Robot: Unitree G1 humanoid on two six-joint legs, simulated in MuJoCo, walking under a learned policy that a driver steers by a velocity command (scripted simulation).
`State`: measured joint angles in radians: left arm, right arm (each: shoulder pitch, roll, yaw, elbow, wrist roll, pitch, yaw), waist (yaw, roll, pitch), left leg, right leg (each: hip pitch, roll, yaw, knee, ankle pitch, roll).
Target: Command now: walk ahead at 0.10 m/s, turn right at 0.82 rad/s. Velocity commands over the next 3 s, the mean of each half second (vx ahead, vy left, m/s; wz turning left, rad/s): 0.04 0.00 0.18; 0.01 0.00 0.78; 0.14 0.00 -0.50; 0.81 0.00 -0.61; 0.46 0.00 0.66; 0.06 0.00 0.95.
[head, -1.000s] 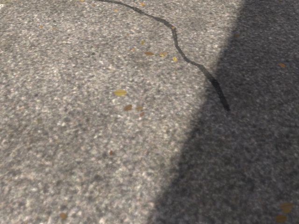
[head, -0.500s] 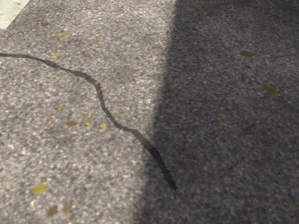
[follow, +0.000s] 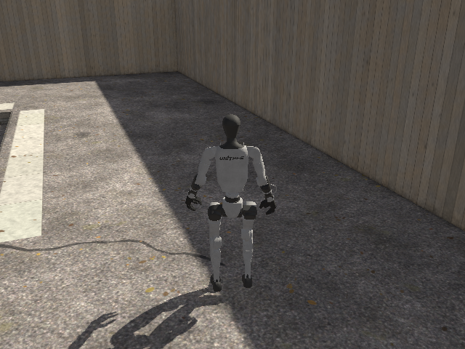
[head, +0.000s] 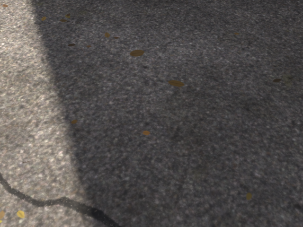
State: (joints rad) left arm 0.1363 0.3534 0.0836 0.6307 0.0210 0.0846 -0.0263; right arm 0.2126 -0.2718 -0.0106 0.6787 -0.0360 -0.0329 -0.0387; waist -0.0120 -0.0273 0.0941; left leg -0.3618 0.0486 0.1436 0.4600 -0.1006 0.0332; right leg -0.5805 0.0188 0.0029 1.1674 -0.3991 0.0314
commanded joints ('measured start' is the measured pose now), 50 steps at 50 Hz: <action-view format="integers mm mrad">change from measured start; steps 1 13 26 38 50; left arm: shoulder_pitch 90 -69 23 -17 32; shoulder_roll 6 60 50 19 31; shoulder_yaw -9 -33 10 -18 -34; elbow -67 -56 -5 -28 8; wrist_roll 0 7 -5 6 -18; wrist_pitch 12 -54 -62 -40 -60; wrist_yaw -16 56 52 43 51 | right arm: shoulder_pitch -15 145 132 82 25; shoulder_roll -123 -149 -72 -213 -150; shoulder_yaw -39 -81 -82 -120 -79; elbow -61 19 -45 -72 -64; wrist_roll -8 34 28 37 11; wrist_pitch -7 81 82 86 85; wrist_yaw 9 59 77 39 36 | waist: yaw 48 -35 -30 -19 -17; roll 183 -181 -48 114 158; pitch -203 -60 -167 -131 -162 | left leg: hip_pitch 35 -90 180 289 155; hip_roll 249 -65 -59 74 62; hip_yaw -139 -135 -76 -535 -612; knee -152 532 4 -91 -28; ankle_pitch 261 -353 -142 216 360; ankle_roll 158 -50 10 176 139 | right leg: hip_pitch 173 297 359 -83 277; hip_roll -49 -272 -317 -21 0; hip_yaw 7 100 -119 59 28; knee -153 -884 -551 -156 -491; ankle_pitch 65 445 382 72 51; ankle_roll -18 -206 -89 36 -34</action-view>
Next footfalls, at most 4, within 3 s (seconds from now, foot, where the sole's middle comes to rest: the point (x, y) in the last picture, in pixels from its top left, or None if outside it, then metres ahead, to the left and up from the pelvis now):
0.16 right None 0.08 -0.12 -0.77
0.54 left None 0.01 0.09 -0.77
1.06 right None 0.15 -0.04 -0.77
1.42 left None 0.02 0.12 -0.77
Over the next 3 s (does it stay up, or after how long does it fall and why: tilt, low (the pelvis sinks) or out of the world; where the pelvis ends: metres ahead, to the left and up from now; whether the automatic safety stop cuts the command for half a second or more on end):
stays up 0.83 -0.11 0.01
